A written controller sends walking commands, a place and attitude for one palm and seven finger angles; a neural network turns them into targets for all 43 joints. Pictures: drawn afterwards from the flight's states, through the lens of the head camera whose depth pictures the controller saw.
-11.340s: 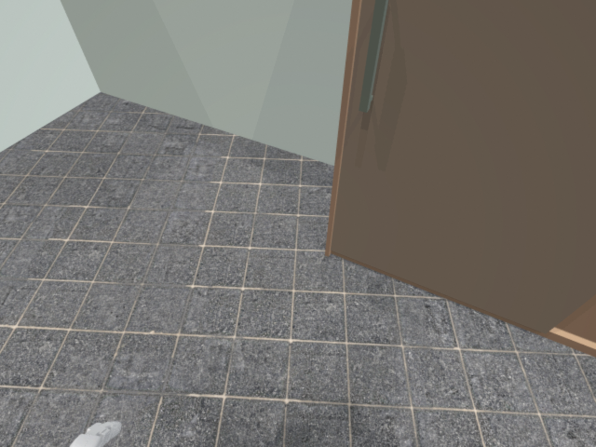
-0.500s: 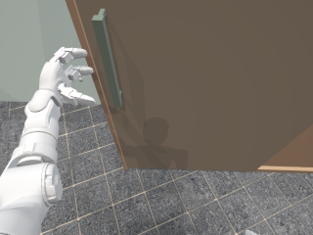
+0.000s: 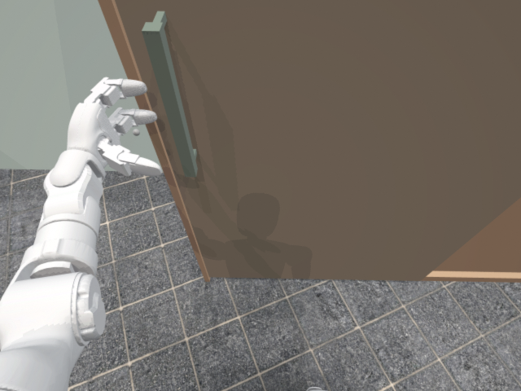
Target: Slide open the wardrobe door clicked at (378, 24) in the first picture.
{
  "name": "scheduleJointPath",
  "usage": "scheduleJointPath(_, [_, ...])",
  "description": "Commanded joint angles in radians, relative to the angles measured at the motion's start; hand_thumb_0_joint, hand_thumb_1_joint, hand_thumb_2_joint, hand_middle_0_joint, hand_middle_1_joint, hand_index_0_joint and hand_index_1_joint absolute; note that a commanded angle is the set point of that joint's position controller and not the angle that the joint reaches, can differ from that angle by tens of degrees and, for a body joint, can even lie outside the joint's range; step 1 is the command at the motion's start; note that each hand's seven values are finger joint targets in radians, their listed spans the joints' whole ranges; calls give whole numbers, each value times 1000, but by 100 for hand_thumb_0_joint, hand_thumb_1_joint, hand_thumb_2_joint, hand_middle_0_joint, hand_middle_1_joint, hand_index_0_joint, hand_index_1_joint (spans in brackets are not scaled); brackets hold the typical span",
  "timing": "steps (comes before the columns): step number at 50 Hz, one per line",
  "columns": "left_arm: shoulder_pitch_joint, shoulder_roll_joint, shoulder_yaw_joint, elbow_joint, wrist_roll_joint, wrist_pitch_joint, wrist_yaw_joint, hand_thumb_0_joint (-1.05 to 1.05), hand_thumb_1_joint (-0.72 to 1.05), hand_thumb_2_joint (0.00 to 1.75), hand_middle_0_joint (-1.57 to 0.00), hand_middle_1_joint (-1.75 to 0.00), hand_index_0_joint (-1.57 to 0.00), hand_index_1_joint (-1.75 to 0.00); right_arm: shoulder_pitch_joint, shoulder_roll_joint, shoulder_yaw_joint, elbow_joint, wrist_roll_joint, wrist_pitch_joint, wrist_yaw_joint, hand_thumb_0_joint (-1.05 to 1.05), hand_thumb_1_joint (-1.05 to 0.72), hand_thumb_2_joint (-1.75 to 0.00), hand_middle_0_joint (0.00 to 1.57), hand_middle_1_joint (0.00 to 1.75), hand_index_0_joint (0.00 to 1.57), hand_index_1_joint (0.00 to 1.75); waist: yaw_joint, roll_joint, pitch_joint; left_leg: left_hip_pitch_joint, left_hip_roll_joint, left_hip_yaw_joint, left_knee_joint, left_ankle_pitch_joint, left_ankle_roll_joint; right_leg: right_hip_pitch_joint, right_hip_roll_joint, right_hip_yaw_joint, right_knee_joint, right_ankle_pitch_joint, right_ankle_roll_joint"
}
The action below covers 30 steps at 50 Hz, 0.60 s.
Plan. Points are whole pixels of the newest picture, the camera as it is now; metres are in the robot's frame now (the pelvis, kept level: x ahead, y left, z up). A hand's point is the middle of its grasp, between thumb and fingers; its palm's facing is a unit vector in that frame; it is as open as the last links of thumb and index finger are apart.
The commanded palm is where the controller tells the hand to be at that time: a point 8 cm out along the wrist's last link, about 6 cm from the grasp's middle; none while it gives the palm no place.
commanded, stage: feel for the door with the fingertips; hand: left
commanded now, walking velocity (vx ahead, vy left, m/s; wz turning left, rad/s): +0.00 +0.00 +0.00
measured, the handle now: (178, 108) +0.53 +0.12 +0.13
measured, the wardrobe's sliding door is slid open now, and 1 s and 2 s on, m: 0.00 0.00 0.00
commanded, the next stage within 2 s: slide the fingers in behind the handle in 0.72 s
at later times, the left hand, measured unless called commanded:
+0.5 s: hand (150, 127) +0.46 +0.15 +0.14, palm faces -0.04 -1.00 -0.01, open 14.0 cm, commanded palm +0.45 +0.21 +0.14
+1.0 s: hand (151, 121) +0.48 +0.16 +0.14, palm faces -0.06 -1.00 +0.00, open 13.6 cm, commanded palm +0.46 +0.21 +0.14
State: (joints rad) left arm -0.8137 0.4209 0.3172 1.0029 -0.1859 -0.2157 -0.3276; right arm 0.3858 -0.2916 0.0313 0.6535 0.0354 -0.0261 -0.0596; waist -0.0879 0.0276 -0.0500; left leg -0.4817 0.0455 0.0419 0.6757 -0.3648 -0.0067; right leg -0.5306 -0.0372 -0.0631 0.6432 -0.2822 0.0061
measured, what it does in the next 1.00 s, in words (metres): stands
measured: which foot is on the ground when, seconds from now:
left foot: down 0.00-1.00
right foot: down 0.00-1.00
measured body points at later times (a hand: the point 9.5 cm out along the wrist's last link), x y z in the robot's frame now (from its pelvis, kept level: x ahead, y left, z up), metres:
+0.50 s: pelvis -0.01 -0.01 +0.00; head +0.05 -0.01 +0.45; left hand +0.46 +0.21 +0.15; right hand +0.06 -0.27 -0.12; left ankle -0.02 +0.12 -0.72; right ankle +0.02 -0.13 -0.72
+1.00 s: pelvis -0.01 +0.00 +0.00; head +0.06 -0.01 +0.44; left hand +0.48 +0.21 +0.14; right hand +0.00 -0.27 -0.12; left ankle -0.02 +0.12 -0.72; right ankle +0.02 -0.13 -0.72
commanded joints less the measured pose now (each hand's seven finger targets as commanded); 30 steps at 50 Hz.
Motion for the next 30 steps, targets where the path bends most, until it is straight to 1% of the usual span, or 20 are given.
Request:
scheduleJointPath(1, [-463,181,7,-253,6,-58,45,0,-50,30,-30,-120,-30,-120,46,-134,-58,-98,-2,-45,0,0,-90,-90,20,30,20,30,-5,43,-378,153,-39,-34,-77,329,27,203,50,12,-34,333,-29])
scheduleJointPath(2, [-486,158,-10,-270,10,-60,58,0,-50,30,-30,-120,-30,-120,45,-131,-57,-97,-3,-48,3,0,-90,-90,20,30,20,30,-11,48,-373,166,-39,-37,-76,332,26,192,52,12,-35,329,-30])
scheduleJointPath(3, [-488,168,2,-275,8,-65,72,0,-50,30,-30,-120,-30,-120,46,-132,-59,-98,-5,-50,4,0,-90,-90,20,30,20,30,-10,17,-381,162,-40,-36,-72,334,30,208,52,12,-36,335,-28])
scheduleJointPath(4, [-485,210,40,-289,15,-72,86,0,-50,30,-30,-120,-30,-120,46,-133,-61,-97,-7,-51,4,0,-90,-90,20,30,20,30,4,29,-410,165,-41,-36,-74,333,27,229,52,18,-32,342,-29])
scheduleJointPath(6, [-457,153,4,-291,21,-73,102,0,-50,30,-30,-120,-30,-120,29,-122,-56,-106,-5,-55,9,0,-90,-90,20,30,20,30,7,40,-398,167,-43,-27,-78,330,26,229,51,18,-32,348,-30])
scheduleJointPath(8, [-435,186,32,-263,25,-76,117,0,-50,30,-30,-120,-30,-120,39,-130,-58,-101,-7,-54,8,0,-90,-90,20,30,20,30,9,-47,-388,137,-40,-31,-82,328,31,258,53,13,-31,354,-29])
scheduleJointPath(10, [-436,213,53,-260,36,-75,124,0,-50,30,-30,-120,-30,-120,25,-127,-54,-107,-5,-53,8,0,-90,-90,20,30,20,30,17,-7,-386,120,-46,-15,-87,306,31,276,48,27,-32,367,-28])
scheduleJointPath(11, [-456,222,53,-253,46,-76,126,0,-50,30,-30,-120,-30,-120,26,-126,-53,-103,-6,-50,6,0,-90,-90,20,30,20,30,12,-12,-368,111,-46,-18,-89,309,31,274,47,25,-31,372,-28])
scheduleJointPath(12, [-459,201,38,-251,48,-76,124,0,-50,30,-30,-120,-30,-120,22,-123,-53,-109,-5,-50,7,0,-90,-90,20,30,20,30,11,-5,-371,114,-47,-15,-90,298,30,272,47,28,-32,366,-28])
scheduleJointPath(13, [-449,219,53,-244,47,-81,123,0,-50,30,-30,-120,-30,-120,27,-127,-55,-111,-5,-49,4,0,-90,-90,20,30,20,30,12,-31,-378,119,-46,-19,-85,313,33,281,48,25,-30,371,-30])
scheduleJointPath(18, [-519,158,-4,-169,35,-85,96,0,-50,30,-30,-120,-30,-120,25,-126,-51,-98,0,-53,-4,0,-90,-90,20,30,20,30,-21,-27,-323,111,-48,-14,-87,238,34,227,47,29,-49,310,-26])
scheduleJointPath(20, [-564,186,11,-137,32,-86,89,0,-50,30,-30,-120,-30,-120,35,-134,-50,-83,-1,-56,-9,0,-90,-90,20,30,20,30,-35,-48,-318,94,-48,-18,-85,212,35,213,45,36,-54,292,-22])
scheduleJointPath(21, [-568,200,22,-127,34,-88,86,0,-50,30,-30,-120,-30,-120,38,-134,-51,-81,-2,-57,-10,0,-90,-90,20,30,20,30,-29,-40,-337,89,-50,-17,-84,209,35,225,44,39,-51,293,-21])
scheduleJointPath(24, [-582,195,9,-108,35,-98,73,0,-50,30,-30,-120,-30,-120,45,-134,-49,-78,-3,-61,-9,0,-90,-90,20,30,20,30,-35,-21,-354,89,-52,-19,-74,216,36,216,43,39,-45,297,-22])
scheduleJointPath(25, [-602,219,22,-108,39,-105,72,0,-50,30,-30,-120,-30,-120,51,-137,-49,-72,-4,-61,-9,0,-90,-90,20,30,20,30,-36,-12,-359,86,-52,-24,-73,215,34,212,43,39,-41,293,-23])
scheduleJointPath(26, [-606,199,5,-105,39,-106,68,0,-50,30,-30,-120,-30,-120,51,-136,-49,-75,-5,-61,-7,0,-90,-90,20,30,20,30,-37,4,-368,88,-54,-23,-70,215,33,209,43,40,-39,292,-23])
scheduleJointPath(27, [-590,207,16,-75,39,-103,68,0,-50,30,-30,-120,-30,-120,57,-138,-51,-69,-4,-61,-8,0,-90,-90,20,30,20,30,-37,-22,-354,78,-51,-24,-69,212,33,201,44,37,-40,288,-23])
scheduleJointPath(28, [-606,188,-3,-73,33,-105,68,0,-50,30,-30,-120,-30,-120,63,-140,-49,-70,-6,-61,-8,0,-90,-90,20,30,20,30,-51,-20,-347,78,-52,-25,-66,214,37,189,46,35,-40,285,-21])
scheduleJointPath(29, [-626,227,27,-76,34,-108,69,0,-50,30,-30,-120,-30,-120,68,-145,-52,-64,-8,-61,-8,0,-90,-90,20,30,20,30,-47,-37,-367,70,-50,-29,-66,201,35,198,45,38,-40,275,-18])
scheduleJointPath(30, [-623,244,36,-63,39,-107,69,0,-50,30,-30,-120,-30,-120,69,-146,-52,-65,-7,-59,-9,0,-90,-90,20,30,20,30,-43,-10,-374,66,-51,-28,-65,201,34,199,44,41,-37,274,-21])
